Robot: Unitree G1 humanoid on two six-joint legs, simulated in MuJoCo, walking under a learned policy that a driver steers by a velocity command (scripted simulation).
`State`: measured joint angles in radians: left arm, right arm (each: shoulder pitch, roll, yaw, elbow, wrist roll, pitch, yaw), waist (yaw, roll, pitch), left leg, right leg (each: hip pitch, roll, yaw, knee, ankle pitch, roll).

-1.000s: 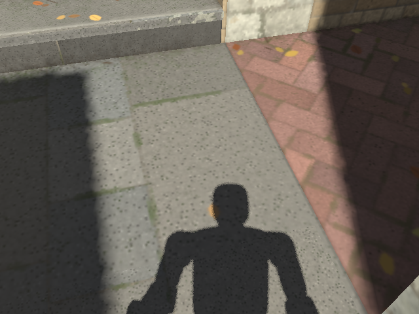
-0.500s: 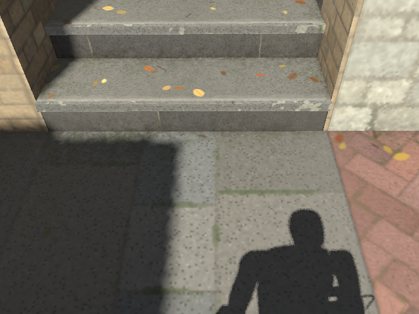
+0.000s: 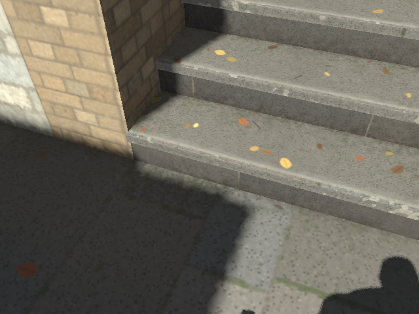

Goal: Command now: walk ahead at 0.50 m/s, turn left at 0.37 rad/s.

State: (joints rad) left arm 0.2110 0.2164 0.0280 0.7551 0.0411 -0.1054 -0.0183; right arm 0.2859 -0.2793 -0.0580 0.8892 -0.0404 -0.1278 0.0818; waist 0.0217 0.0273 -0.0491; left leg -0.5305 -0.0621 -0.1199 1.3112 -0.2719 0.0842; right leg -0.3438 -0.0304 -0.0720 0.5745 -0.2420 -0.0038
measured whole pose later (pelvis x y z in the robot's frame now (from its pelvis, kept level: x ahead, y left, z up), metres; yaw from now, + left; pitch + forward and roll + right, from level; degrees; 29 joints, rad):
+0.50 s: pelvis +0.25 +0.05 +0.00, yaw +2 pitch +3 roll -1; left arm 0.37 0.26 0.04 0.85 -0.04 -0.07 0.03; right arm 0.10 -0.22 -0.04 0.70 0.01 -0.08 0.03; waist 0.03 -0.01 0.01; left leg -0.43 0.01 0.07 0.54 -0.16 0.05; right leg -0.42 -0.04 0.06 1.24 -0.39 -0.02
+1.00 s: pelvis +0.49 +0.00 -0.01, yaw -14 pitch +1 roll +2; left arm 0.12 0.24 0.06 0.76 0.04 -0.05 -0.04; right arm 0.34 -0.24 -0.06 0.92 -0.01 -0.06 -0.02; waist -0.03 0.00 0.06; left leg -0.15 0.09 0.17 0.94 -0.47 -0.02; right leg -0.47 0.04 -0.07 0.60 -0.15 -0.12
